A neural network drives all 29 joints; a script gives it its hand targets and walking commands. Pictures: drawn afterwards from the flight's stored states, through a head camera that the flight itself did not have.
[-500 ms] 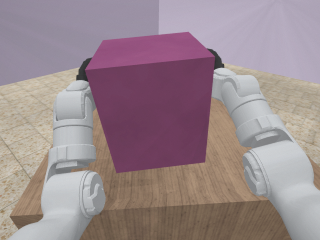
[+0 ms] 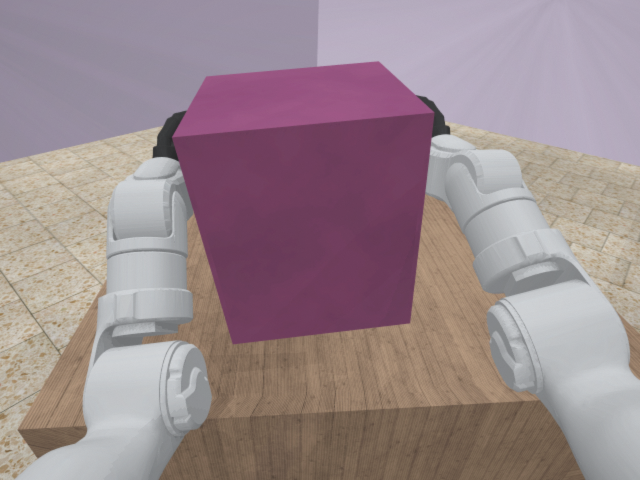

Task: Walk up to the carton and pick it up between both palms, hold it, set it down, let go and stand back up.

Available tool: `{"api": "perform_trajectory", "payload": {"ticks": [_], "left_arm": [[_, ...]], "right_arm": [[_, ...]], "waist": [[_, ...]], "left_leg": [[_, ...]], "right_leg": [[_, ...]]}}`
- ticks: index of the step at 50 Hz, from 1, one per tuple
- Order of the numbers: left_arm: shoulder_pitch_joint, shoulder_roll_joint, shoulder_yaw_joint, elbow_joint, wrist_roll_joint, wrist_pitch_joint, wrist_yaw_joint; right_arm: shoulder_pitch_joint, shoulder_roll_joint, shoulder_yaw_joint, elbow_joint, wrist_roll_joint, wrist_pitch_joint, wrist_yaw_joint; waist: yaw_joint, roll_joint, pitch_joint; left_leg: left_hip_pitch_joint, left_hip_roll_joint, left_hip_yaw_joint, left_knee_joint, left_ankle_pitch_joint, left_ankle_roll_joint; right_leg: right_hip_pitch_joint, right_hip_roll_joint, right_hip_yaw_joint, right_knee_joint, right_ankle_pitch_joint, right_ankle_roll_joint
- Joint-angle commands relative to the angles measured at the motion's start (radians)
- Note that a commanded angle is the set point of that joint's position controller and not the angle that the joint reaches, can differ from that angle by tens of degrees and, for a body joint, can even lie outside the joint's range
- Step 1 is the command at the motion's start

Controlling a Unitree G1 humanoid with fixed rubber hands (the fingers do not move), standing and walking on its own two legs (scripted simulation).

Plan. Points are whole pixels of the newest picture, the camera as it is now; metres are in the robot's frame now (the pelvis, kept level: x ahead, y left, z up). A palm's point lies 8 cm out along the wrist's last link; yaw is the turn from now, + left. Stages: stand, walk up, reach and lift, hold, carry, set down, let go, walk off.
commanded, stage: hold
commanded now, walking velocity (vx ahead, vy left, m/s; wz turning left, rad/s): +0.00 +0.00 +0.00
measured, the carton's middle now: (307, 199) +0.37 +0.00 +0.26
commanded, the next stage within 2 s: none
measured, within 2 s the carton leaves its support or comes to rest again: neither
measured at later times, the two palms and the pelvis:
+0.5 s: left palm (173, 168) +0.38 +0.15 +0.30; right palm (438, 153) +0.37 -0.15 +0.32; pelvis +0.00 +0.00 +0.00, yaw +0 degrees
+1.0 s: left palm (171, 173) +0.37 +0.15 +0.30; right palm (436, 155) +0.37 -0.15 +0.32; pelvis +0.00 +0.00 +0.00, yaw +0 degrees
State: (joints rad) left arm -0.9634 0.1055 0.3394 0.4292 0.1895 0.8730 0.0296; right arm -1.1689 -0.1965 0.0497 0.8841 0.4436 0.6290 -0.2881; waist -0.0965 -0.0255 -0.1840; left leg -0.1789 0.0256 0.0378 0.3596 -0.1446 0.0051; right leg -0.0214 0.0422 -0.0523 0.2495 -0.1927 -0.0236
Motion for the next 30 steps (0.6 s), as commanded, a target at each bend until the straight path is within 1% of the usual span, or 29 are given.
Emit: {"api": "perform_trajectory", "payload": {"ticks": [1, 2, 3, 4, 5, 6, 7, 8, 9, 10, 11, 12, 13, 14, 15, 16, 17, 18, 19, 20, 21, 22, 23, 24, 25, 26, 27, 28, 30], "left_arm": [[-0.748, -0.553, -0.373, -0.153, -0.161, -0.060, -0.123], [-0.736, -0.552, -0.375, -0.133, -0.153, -0.057, -0.126], [-0.738, -0.540, -0.358, -0.146, -0.147, -0.054, -0.128], [-0.724, -0.534, -0.356, -0.132, -0.144, -0.052, -0.131], [-0.731, -0.540, -0.366, -0.146, -0.154, -0.052, -0.132], [-0.741, -0.534, -0.351, -0.133, -0.152, -0.054, -0.135], [-0.751, -0.539, -0.361, -0.161, -0.149, -0.056, -0.133], [-0.759, -0.552, -0.370, -0.154, -0.160, -0.059, -0.133], [-0.763, -0.549, -0.368, -0.148, -0.149, -0.061, -0.131], [-0.751, -0.557, -0.367, -0.119, -0.145, -0.059, -0.132], [-0.771, -0.546, -0.360, -0.144, -0.154, -0.064, -0.129], [-0.761, -0.546, -0.353, -0.100, -0.152, -0.059, -0.130], [-0.774, -0.543, -0.347, -0.106, -0.152, -0.063, -0.132], [-0.782, -0.543, -0.352, -0.101, -0.156, -0.067, -0.132], [-0.787, -0.554, -0.347, -0.105, -0.156, -0.067, -0.128], [-0.784, -0.551, -0.353, -0.104, -0.153, -0.066, -0.128], [-0.780, -0.542, -0.339, -0.060, -0.153, -0.066, -0.131], [-0.774, -0.542, -0.336, -0.058, -0.145, -0.066, -0.132], [-0.774, -0.541, -0.330, -0.046, -0.146, -0.065, -0.133], [-0.766, -0.538, -0.331, -0.046, -0.153, -0.071, -0.133], [-0.769, -0.537, -0.327, -0.050, -0.149, -0.071, -0.133], [-0.766, -0.543, -0.329, -0.043, -0.149, -0.069, -0.134], [-0.769, -0.533, -0.327, -0.044, -0.151, -0.071, -0.136], [-0.767, -0.539, -0.326, -0.035, -0.148, -0.069, -0.136], [-0.764, -0.539, -0.329, -0.042, -0.154, -0.073, -0.137], [-0.769, -0.528, -0.326, -0.068, -0.153, -0.073, -0.139], [-0.763, -0.537, -0.326, -0.039, -0.144, -0.071, -0.138], [-0.761, -0.523, -0.323, -0.054, -0.154, -0.075, -0.139], [-0.770, -0.525, -0.324, -0.080, -0.146, -0.075, -0.142]], "right_arm": [[-0.703, 0.629, 0.138, -0.326, 0.141, -0.019, 0.110], [-0.698, 0.629, 0.141, -0.323, 0.136, -0.015, 0.107], [-0.695, 0.615, 0.134, -0.330, 0.140, -0.013, 0.108], [-0.675, 0.627, 0.139, -0.315, 0.141, -0.010, 0.106], [-0.697, 0.640, 0.151, -0.342, 0.148, -0.010, 0.104], [-0.692, 0.641, 0.148, -0.333, 0.141, -0.008, 0.102], [-0.715, 0.655, 0.160, -0.367, 0.145, -0.011, 0.105], [-0.717, 0.663, 0.154, -0.349, 0.144, -0.011, 0.105], [-0.717, 0.657, 0.148, -0.349, 0.137, -0.014, 0.106], [-0.709, 0.660, 0.143, -0.320, 0.134, -0.011, 0.107], [-0.727, 0.654, 0.150, -0.354, 0.137, -0.015, 0.108], [-0.711, 0.662, 0.142, -0.316, 0.138, -0.008, 0.107], [-0.714, 0.669, 0.154, -0.333, 0.133, -0.009, 0.108], [-0.736, 0.674, 0.132, -0.321, 0.127, -0.009, 0.108], [-0.727, 0.678, 0.142, -0.326, 0.123, -0.013, 0.109], [-0.735, 0.674, 0.137, -0.323, 0.126, -0.012, 0.109], [-0.739, 0.673, 0.131, -0.309, 0.120, -0.010, 0.107], [-0.735, 0.656, 0.125, -0.305, 0.123, -0.009, 0.108], [-0.743, 0.652, 0.125, -0.312, 0.118, -0.009, 0.107], [-0.736, 0.669, 0.132, -0.306, 0.123, -0.011, 0.107], [-0.738, 0.665, 0.131, -0.315, 0.126, -0.010, 0.103], [-0.740, 0.673, 0.128, -0.312, 0.123, -0.008, 0.101], [-0.745, 0.666, 0.123, -0.297, 0.126, -0.008, 0.100], [-0.753, 0.652, 0.127, -0.310, 0.128, -0.010, 0.098], [-0.752, 0.668, 0.133, -0.318, 0.128, -0.011, 0.099], [-0.726, 0.663, 0.120, -0.293, 0.128, -0.007, 0.099], [-0.733, 0.659, 0.127, -0.296, 0.125, -0.007, 0.099], [-0.723, 0.659, 0.126, -0.300, 0.128, -0.008, 0.100], [-0.714, 0.666, 0.128, -0.300, 0.128, 0.000, 0.101]], "waist": [[-0.007, 0.096, -0.294], [-0.010, 0.087, -0.272], [-0.005, 0.090, -0.280], [-0.013, 0.080, -0.262], [-0.004, 0.077, -0.276], [-0.002, 0.051, -0.281], [0.005, 0.072, -0.304], [0.001, 0.076, -0.290], [-0.010, 0.079, -0.287], [-0.004, 0.076, -0.252], [-0.005, 0.056, -0.281], [0.010, 0.055, -0.257], [0.002, 0.047, -0.254], [0.004, 0.050, -0.259], [0.001, 0.048, -0.274], [0.002, 0.070, -0.274], [0.002, 0.038, -0.248], [0.000, 0.056, -0.242], [0.007, 0.039, -0.243], [0.008, 0.041, -0.251], [0.002, 0.048, -0.261], [0.003, 0.056, -0.247], [0.009, 0.050, -0.246], [0.006, 0.048, -0.243], [0.007, 0.048, -0.257], [0.008, 0.053, -0.261], [0.005, 0.052, -0.250], [-0.004, 0.042, -0.253], [-0.003, 0.051, -0.262]], "left_leg": [[0.270, -0.038, -0.076, 0.013, 0.250, -0.053], [0.276, -0.036, -0.083, 0.012, 0.250, -0.055], [0.270, -0.037, -0.079, 0.015, 0.255, -0.050], [0.268, -0.038, -0.080, 0.015, 0.242, -0.048], [0.276, -0.039, -0.083, 0.021, 0.256, -0.052], [0.269, -0.037, -0.077, 0.014, 0.228, -0.041], [0.274, -0.043, -0.072, 0.011, 0.240, -0.039], [0.260, -0.040, -0.074, 0.013, 0.225, -0.043], [0.260, -0.043, -0.081, 0.009, 0.214, -0.042], [0.253, -0.039, -0.082, 0.008, 0.202, -0.047], [0.252, -0.039, -0.077, 0.008, 0.199, -0.036], [0.241, -0.041, -0.072, 0.007, 0.188, -0.041], [0.245, -0.039, -0.073, 0.004, 0.167, -0.033], [0.237, -0.043, -0.078, 0.002, 0.145, -0.033], [0.246, -0.040, -0.074, -0.001, 0.160, -0.033], [0.252, -0.042, -0.076, 0.004, 0.162, -0.034], [0.235, -0.043, -0.077, 0.000, 0.150, -0.033], [0.227, -0.039, -0.072, -0.004, 0.140, -0.033], [0.223, -0.042, -0.075, 0.001, 0.136, -0.031], [0.219, -0.041, -0.074, -0.005, 0.144, -0.032], [0.244, -0.043, -0.076, 0.005, 0.155, -0.029], [0.237, -0.043, -0.077, 0.000, 0.152, -0.032], [0.228, -0.043, -0.079, -0.001, 0.148, -0.030], [0.227, -0.043, -0.076, 0.002, 0.157, -0.032], [0.241, -0.042, -0.080, 0.003, 0.169, -0.033], [0.249, -0.042, -0.075, 0.001, 0.172, -0.035], [0.240, -0.043, -0.078, 0.008, 0.166, -0.031], [0.240, -0.045, -0.080, 0.004, 0.179, -0.031], [0.252, -0.042, -0.082, 0.008, 0.191, -0.035]], "right_leg": [[-0.064, 0.036, 0.060, -0.014, 0.276, 0.081], [-0.065, 0.032, 0.071, -0.021, 0.278, 0.080], [-0.074, 0.035, 0.066, -0.020, 0.274, 0.080], [-0.071, 0.024, 0.072, -0.023, 0.280, 0.083], [-0.076, 0.030, 0.073, -0.011, 0.291, 0.085], [-0.079, 0.019, 0.073, -0.020, 0.274, 0.090], [-0.069, 0.034, 0.063, -0.010, 0.282, 0.090], [-0.075, 0.027, 0.069, -0.018, 0.267, 0.087], [-0.080, 0.029, 0.065, -0.016, 0.249, 0.086], [-0.094, 0.024, 0.068, -0.023, 0.225, 0.080], [-0.081, 0.031, 0.068, -0.022, 0.230, 0.082], [-0.086, 0.023, 0.064, -0.020, 0.222, 0.087], [-0.088, 0.023, 0.069, -0.018, 0.211, 0.088], [-0.104, 0.019, 0.075, -0.025, 0.185, 0.087], [-0.091, 0.026, 0.061, -0.025, 0.200, 0.080], [-0.097, 0.020, 0.071, -0.021, 0.209, 0.084], [-0.108, 0.019, 0.078, -0.030, 0.190, 0.091], [-0.102, 0.021, 0.077, -0.028, 0.185, 0.087], [-0.104, 0.025, 0.070, -0.025, 0.184, 0.086], [-0.079, 0.019, 0.080, -0.028, 0.205, 0.089], [-0.104, 0.017, 0.077, -0.023, 0.215, 0.087], [-0.103, 0.018, 0.076, -0.029, 0.206, 0.089], [-0.092, 0.014, 0.089, -0.031, 0.215, 0.090], [-0.095, 0.018, 0.085, -0.031, 0.232, 0.092], [-0.092, 0.018, 0.084, -0.029, 0.237, 0.089], [-0.089, 0.021, 0.077, -0.028, 0.235, 0.088], [-0.095, 0.019, 0.084, -0.025, 0.248, 0.095], [-0.077, 0.014, 0.091, -0.030, 0.251, 0.093], [-0.086, 0.021, 0.088, -0.023, 0.259, 0.092]]}}
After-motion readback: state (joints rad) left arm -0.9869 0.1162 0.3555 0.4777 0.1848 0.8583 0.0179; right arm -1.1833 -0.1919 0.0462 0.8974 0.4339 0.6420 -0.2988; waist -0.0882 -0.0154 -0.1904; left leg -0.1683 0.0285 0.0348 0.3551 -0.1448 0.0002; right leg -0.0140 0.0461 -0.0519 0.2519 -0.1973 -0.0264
